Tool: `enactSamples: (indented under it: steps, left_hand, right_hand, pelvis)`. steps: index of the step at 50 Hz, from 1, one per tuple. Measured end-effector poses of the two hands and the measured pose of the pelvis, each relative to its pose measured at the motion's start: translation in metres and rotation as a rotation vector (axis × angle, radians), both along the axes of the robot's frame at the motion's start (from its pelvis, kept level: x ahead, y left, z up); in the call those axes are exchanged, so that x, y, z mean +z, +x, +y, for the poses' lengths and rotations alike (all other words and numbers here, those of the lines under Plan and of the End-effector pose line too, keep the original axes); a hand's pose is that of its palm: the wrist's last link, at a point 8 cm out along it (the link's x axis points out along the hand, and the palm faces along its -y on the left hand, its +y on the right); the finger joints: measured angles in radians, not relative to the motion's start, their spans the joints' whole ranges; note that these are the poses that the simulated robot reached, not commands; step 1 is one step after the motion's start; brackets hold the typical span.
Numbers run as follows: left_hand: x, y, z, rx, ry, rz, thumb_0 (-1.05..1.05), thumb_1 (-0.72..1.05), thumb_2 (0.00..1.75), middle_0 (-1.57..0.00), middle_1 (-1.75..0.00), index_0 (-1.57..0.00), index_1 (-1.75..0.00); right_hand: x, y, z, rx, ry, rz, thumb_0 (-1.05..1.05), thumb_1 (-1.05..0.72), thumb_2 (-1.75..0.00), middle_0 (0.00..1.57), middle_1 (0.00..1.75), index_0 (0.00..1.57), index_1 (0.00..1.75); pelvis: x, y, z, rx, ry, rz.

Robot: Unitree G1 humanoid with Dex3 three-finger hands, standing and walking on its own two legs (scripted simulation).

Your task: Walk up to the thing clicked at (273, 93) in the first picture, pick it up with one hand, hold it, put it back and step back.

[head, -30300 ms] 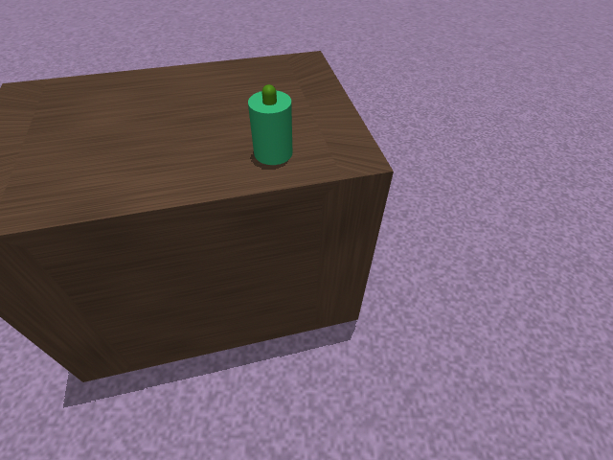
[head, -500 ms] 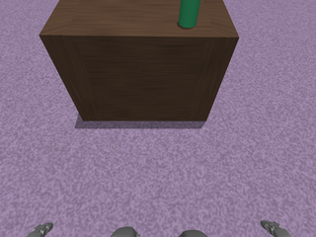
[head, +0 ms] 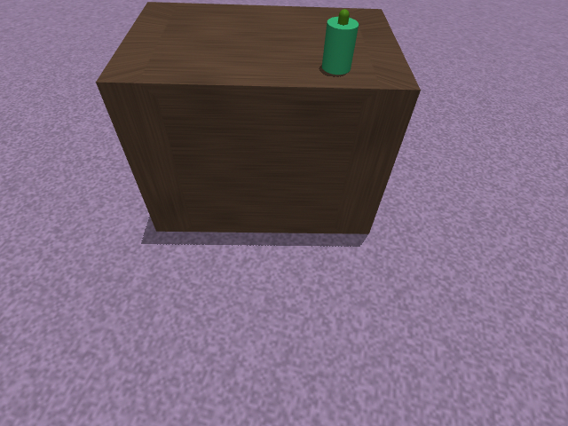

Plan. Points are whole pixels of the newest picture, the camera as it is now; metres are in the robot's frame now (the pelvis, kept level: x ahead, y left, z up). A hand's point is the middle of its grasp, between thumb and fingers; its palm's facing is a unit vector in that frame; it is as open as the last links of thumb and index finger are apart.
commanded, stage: step back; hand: right
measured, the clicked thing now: (340, 40) +1.12 -0.15 +0.02
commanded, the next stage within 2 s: stand in 0.54 s
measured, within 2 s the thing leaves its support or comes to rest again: neither
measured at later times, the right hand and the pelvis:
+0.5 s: hand out of the picture +0.15 -0.24 -0.15, palm faces -0.06 +0.93 -0.36, open 7.4 cm; pelvis +0.05 +0.01 +0.00, yaw +1 degrees
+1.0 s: hand out of the picture +0.15 -0.25 -0.14, palm faces -0.02 +0.94 -0.33, open 7.4 cm; pelvis +0.05 +0.00 +0.02, yaw +0 degrees
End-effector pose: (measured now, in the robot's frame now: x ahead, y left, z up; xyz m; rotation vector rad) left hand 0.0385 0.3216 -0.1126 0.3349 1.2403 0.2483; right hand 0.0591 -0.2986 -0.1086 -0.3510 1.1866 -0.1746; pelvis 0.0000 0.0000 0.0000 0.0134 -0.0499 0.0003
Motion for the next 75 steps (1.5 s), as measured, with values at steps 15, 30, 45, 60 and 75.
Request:
enactSamples:
  steps: [15, 30, 45, 60, 75]
  left_hand:
    - [0.002, 0.047, -0.009, -0.001, -0.012, -0.082, 0.01, 0.9, 0.9, -0.21, -0.3, -0.21, -0.3]
    - [-0.001, 0.097, -0.007, -0.012, -0.032, -0.058, 0.01, 0.9, 0.9, -0.21, -0.3, -0.21, -0.3]
    - [0.011, 0.098, -0.023, -0.034, -0.043, -0.05, 0.0, 0.9, 0.9, -0.21, -0.3, -0.21, -0.3]
    - [0.009, 0.072, -0.026, -0.021, -0.045, 0.006, 0.01, 0.9, 0.9, -0.21, -0.3, -0.21, -0.3]
    - [0.01, 0.068, -0.026, -0.015, -0.041, 0.005, 0.01, 0.9, 0.9, -0.21, -0.3, -0.21, -0.3]
  right_hand:
    - [-0.005, 0.042, -0.009, 0.013, -0.024, 0.015, 0.01, -0.91, -0.9, 0.21, 0.29, 0.21, 0.3]
    - [0.003, 0.109, 0.023, 0.013, 0.017, -0.054, 0.01, -0.9, -0.9, 0.21, 0.29, 0.21, 0.3]
    - [0.009, 0.103, 0.012, -0.008, 0.034, -0.049, 0.01, -0.91, -0.9, 0.21, 0.29, 0.21, 0.3]
    - [0.004, 0.054, 0.0, -0.044, 0.022, 0.054, 0.01, -0.91, -0.9, 0.21, 0.29, 0.21, 0.3]
    - [0.002, 0.052, 0.002, -0.033, 0.03, 0.054, 0.01, -0.91, -0.9, 0.21, 0.29, 0.21, 0.3]
  pelvis:
    - [-0.003, 0.03, 0.004, 0.032, -0.024, 0.008]
    - [0.005, 0.059, 0.011, 0.009, -0.018, 0.018]
    - [0.016, 0.053, 0.004, 0.007, -0.014, 0.005]
    - [0.017, 0.044, -0.001, 0.008, -0.015, 0.008]
    - [0.017, 0.043, -0.003, 0.009, -0.013, 0.011]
